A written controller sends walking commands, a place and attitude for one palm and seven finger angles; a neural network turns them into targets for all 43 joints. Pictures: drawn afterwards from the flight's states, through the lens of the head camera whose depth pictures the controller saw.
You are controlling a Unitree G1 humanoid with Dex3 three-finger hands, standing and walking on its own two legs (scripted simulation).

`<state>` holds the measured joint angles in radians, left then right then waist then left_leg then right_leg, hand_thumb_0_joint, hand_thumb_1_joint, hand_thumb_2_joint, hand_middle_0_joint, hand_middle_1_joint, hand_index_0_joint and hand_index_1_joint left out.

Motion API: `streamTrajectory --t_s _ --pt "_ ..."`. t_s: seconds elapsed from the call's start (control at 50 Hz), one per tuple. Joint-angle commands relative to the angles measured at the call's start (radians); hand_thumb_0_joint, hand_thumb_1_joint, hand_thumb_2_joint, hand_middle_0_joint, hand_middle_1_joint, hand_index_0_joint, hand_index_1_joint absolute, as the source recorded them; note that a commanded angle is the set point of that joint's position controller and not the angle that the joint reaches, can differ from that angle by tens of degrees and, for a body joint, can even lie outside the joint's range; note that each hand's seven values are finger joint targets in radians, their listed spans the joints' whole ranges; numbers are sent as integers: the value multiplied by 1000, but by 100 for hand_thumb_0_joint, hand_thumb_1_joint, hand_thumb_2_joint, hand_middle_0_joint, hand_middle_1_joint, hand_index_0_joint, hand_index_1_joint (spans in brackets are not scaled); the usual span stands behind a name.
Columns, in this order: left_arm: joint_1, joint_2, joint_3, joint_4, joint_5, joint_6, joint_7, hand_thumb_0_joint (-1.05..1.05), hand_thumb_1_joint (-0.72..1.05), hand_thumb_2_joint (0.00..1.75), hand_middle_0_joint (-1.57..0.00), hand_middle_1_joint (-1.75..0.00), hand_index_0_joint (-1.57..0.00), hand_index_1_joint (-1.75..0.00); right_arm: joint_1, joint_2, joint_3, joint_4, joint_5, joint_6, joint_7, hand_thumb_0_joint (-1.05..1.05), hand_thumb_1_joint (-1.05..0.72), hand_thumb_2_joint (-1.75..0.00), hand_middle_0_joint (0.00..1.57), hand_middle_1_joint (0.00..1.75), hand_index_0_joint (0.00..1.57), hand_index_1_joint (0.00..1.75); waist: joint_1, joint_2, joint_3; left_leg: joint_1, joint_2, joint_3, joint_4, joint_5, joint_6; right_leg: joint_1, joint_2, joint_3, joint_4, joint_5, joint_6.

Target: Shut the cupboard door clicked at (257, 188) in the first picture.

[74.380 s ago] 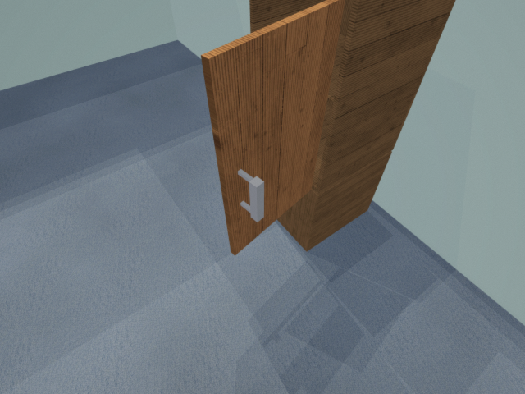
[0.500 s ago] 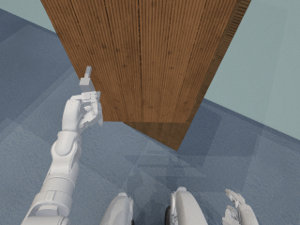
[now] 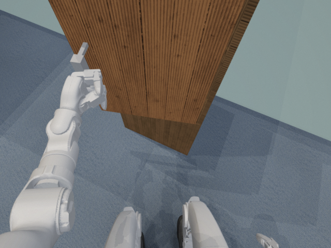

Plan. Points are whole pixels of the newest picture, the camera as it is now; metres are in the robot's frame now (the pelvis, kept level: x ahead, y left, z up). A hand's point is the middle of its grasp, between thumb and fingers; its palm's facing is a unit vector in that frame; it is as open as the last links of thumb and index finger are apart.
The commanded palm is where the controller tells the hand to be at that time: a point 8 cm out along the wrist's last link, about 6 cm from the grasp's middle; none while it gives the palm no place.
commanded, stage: push the door shut along its arc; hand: left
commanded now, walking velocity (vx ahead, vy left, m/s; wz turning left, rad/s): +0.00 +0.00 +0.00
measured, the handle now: (88, 70) +0.54 +0.17 +0.04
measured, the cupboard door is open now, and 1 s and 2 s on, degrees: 17 3 0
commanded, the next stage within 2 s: pull the fist back off the door in 1.16 s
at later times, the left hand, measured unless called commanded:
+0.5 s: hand (119, 75) +0.53 +0.09 +0.04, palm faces -0.33 -0.94 -0.04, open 3.1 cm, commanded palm +0.52 +0.15 +0.04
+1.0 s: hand (130, 62) +0.56 +0.06 +0.05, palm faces -0.43 -0.90 -0.04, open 3.1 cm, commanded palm +0.58 +0.10 +0.04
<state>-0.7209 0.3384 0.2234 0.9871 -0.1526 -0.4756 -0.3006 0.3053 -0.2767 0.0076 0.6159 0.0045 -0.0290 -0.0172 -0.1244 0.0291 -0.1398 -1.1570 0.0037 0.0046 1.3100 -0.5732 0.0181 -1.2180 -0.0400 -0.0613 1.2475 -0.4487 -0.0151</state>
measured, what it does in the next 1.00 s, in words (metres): stands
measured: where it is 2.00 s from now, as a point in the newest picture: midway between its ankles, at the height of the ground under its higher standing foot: outside the picture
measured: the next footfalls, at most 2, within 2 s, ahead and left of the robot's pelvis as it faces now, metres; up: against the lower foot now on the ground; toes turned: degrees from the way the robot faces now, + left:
none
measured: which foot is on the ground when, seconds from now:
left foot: down 0.00-1.00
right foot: down 0.00-1.00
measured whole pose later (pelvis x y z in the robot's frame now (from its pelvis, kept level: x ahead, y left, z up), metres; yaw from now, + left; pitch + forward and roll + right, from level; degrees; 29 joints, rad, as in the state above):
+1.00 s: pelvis +0.00 +0.00 -0.02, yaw -2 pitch +31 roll -3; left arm -1.18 0.53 0.24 1.22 -0.06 -0.29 -0.44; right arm 0.35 -0.27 0.05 0.62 -0.02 -0.04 -0.01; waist -0.25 0.05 -0.12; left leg -1.34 0.04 -0.01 1.41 -0.60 0.02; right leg -1.40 -0.01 -0.07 1.31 -0.45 -0.02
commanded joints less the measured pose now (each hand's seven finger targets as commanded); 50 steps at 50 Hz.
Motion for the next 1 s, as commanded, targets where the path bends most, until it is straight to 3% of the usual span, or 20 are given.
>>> streamTrajectory --t_s 0.0,0.02,0.06,0.12,0.16,0.18,0.22,0.3,0.42,0.52,0.58,0.64,0.66,0.7,0.78,0.82,0.9,0.98 --pt "-504 176 19 -178 2 -69 -25 0 90 90 -130 -150 -130 -150 119 -163 -53 -80 -3 -24 -11 0 -90 -90 20 30 20 30 -49 43 -477 199 -19 -52 -180 232 13 334 41 45 -145 145 -22" --pt "-496 200 39 -160 7 -67 -27 0 90 90 -130 -150 -130 -150 120 -168 -54 -75 -5 -19 -10 0 -90 -90 20 30 20 30 -39 50 -501 204 -17 -53 -177 241 9 336 39 46 -138 156 -21" --pt "-522 191 30 -140 7 -59 -35 0 90 90 -130 -150 -130 -150 129 -169 -52 -72 -5 -14 -8 0 -90 -90 20 30 20 30 -57 34 -502 202 -14 -55 -169 248 12 326 41 46 -138 163 -19" --pt "-583 178 3 -118 15 -52 -48 0 90 90 -130 -150 -130 -150 137 -170 -50 -66 -7 -11 -6 0 -90 -90 20 30 20 30 -78 64 -504 213 -12 -62 -161 246 12 287 43 41 -133 151 -19" --pt "-593 226 37 -73 22 -37 -49 0 90 90 -130 -150 -130 -150 146 -177 -47 -63 -6 -5 -7 0 -90 -90 20 30 20 30 -80 46 -470 176 -11 -60 -156 227 14 286 46 43 -136 134 -20" --pt "-626 216 25 -89 23 -35 -51 0 90 90 -130 -150 -130 -150 150 -176 -45 -65 -9 -5 -6 0 -90 -90 20 30 20 30 -88 56 -489 184 -11 -63 -153 237 16 285 47 42 -132 142 -19" --pt "-638 240 43 -91 25 -34 -55 0 90 90 -130 -150 -130 -150 156 -178 -47 -64 -10 -6 -6 0 -90 -90 20 30 20 30 -82 93 -550 224 -8 -68 -143 276 12 271 48 39 -118 163 -23" --pt "-690 245 42 -76 33 -14 -57 0 90 90 -130 -150 -130 -150 175 -178 -43 -65 -15 0 -3 0 -90 -90 20 30 20 30 -103 93 -538 225 -5 -73 -128 319 15 246 52 30 -106 189 -22" --pt "-714 313 81 -52 50 17 -73 0 90 90 -130 -150 -130 -150 187 -179 -39 -65 -14 8 0 0 -90 -90 20 30 20 30 -100 95 -578 194 -1 -66 -107 335 17 284 57 39 -99 221 -20" --pt "-761 313 68 -76 51 32 -90 0 90 90 -130 -150 -130 -150 201 -179 -39 -63 -16 7 0 0 -90 -90 20 30 20 30 -112 117 -601 222 2 -73 -102 367 15 276 59 34 -93 245 -20" --pt "-775 294 49 -31 56 59 -97 0 90 90 -130 -150 -130 -150 210 -180 -37 -55 -15 8 1 0 -90 -90 20 30 20 30 -132 92 -551 195 4 -70 -97 341 19 252 63 32 -104 221 -17" --pt "-816 341 78 -36 62 65 -98 0 90 90 -130 -150 -130 -150 218 -182 -35 -51 -19 2 -2 0 -90 -90 20 30 20 30 -130 127 -581 196 3 -68 -86 360 19 257 63 35 -95 239 -22" --pt "-813 319 62 -28 62 72 -103 0 90 90 -130 -150 -130 -150 218 -179 -34 -51 -18 1 0 0 -90 -90 20 30 20 30 -134 122 -583 195 2 -67 -83 359 20 253 65 34 -94 239 -20" --pt "-832 352 85 -27 61 74 -108 0 90 90 -130 -150 -130 -150 226 -182 -32 -51 -20 -4 -2 0 -90 -90 20 30 20 30 -134 121 -587 185 2 -68 -77 365 22 260 66 33 -87 245 -24" --pt "-870 347 62 1 73 99 -120 0 90 90 -130 -150 -130 -150 227 -181 -28 -47 -22 -7 -3 0 -90 -90 20 30 20 30 -154 115 -565 135 2 -58 -64 328 27 257 68 42 -93 227 -19" --pt "-889 358 67 -5 76 99 -127 0 90 90 -130 -150 -130 -150 233 -186 -31 -41 -22 -13 -5 0 -90 -90 20 30 20 30 -153 135 -600 167 5 -66 -57 350 24 236 68 36 -82 236 -22" --pt "-980 322 27 -8 74 117 -140 0 90 90 -130 -150 -130 -150 247 -187 -32 -29 -27 -27 -7 0 -90 -90 20 30 20 30 -187 149 -600 182 4 -72 -44 346 29 192 71 30 -82 222 -23" --pt "-1017 344 28 23 81 147 -157 0 90 90 -130 -150 -130 -150 252 -190 -28 -14 -28 -38 -14 0 -90 -90 20 30 20 30 -200 146 -604 140 4 -64 -26 319 32 198 73 37 -86 209 -22"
